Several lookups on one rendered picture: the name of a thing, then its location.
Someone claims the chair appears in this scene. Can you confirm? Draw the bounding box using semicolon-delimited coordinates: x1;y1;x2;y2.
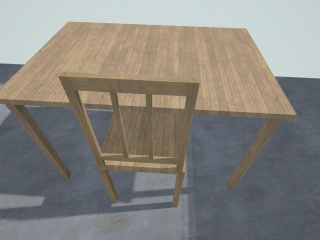
58;71;200;207

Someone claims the table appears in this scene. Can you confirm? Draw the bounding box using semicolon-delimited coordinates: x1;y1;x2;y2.
0;21;297;190

